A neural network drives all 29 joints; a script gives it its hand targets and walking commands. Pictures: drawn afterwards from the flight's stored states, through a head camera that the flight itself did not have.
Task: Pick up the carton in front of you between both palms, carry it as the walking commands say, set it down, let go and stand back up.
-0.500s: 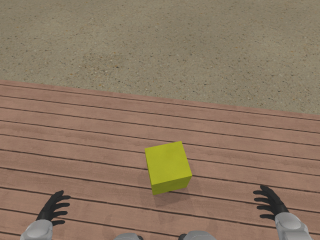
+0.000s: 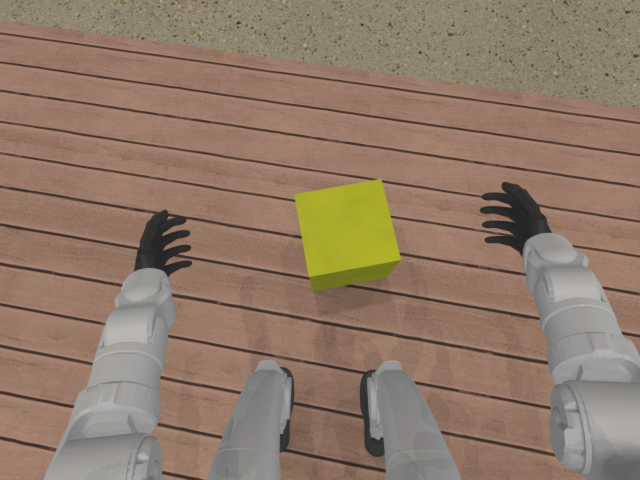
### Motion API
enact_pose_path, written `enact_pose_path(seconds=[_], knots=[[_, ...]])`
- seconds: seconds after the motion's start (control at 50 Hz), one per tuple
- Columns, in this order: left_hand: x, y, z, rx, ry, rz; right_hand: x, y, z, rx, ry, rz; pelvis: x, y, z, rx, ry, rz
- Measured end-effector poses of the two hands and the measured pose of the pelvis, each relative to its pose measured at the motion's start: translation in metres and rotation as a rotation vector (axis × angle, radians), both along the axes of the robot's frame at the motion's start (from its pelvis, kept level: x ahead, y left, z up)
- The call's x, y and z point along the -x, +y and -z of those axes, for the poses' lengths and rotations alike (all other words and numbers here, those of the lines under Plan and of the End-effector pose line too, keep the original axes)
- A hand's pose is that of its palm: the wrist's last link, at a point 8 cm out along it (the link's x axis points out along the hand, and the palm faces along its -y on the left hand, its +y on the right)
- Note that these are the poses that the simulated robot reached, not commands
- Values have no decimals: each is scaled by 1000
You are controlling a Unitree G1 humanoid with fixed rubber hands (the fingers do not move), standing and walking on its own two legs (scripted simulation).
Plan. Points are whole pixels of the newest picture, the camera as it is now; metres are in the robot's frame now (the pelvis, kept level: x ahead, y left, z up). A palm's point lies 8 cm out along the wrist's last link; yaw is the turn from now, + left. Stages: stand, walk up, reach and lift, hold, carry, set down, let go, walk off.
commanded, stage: reach and lift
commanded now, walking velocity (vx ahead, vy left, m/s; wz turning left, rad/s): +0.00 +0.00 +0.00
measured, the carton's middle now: (344, 240) +0.51 -0.03 -0.57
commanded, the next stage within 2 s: none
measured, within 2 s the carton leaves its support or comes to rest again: neither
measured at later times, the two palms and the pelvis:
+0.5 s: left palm (228, 185) +0.49 +0.16 -0.15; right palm (472, 144) +0.55 -0.22 -0.14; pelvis -0.03 -0.01 -0.04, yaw +1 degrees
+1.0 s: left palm (255, 230) +0.48 +0.16 -0.37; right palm (433, 210) +0.53 -0.22 -0.38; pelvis -0.04 +0.00 -0.20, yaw +3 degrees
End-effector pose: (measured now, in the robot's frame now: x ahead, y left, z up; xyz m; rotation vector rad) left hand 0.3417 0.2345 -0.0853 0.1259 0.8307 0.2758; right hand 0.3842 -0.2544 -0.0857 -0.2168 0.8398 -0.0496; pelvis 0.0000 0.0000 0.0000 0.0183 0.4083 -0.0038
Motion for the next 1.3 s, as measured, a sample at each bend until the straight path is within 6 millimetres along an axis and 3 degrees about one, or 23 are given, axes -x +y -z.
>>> enact_pose_path(seconds=[0.26,0.4,0.5,0.62,0.7,0.84,1.0,1.14,1.3], knots=[[-85,-45,26,50,-113,-53,-98,22,21,-76,-88,-34,43,-10,28,-22,196,12],[-127,-65,46,72,-164,-67,-146,34,40,-118,-139,-48,42,-13,38,-34,280,18],[-145,-72,64,70,-182,-73,-167,39,59,-120,-164,-60,30,-15,38,-43,335,18],[-147,-72,95,74,-168,-75,-170,46,91,-128,-150,-54,13,-15,42,-51,412,13],[-142,-72,125,79,-146,-75,-164,51,123,-131,-127,-40,6,-13,58,-54,469,6],[-139,-71,200,82,-125,-61,-151,52,203,-117,-109,-10,10,-6,118,-58,530,1],[-138,-73,289,82,-135,-28,-142,39,293,-92,-142,9,35,2,202,-61,490,0],[-137,-72,336,91,-131,-27,-143,41,339,-101,-152,-4,61,4,261,-68,376,-7],[-134,-73,386,113,-91,-17,-141,55,389,-115,-106,-24,74,0,299,-65,268,-19]])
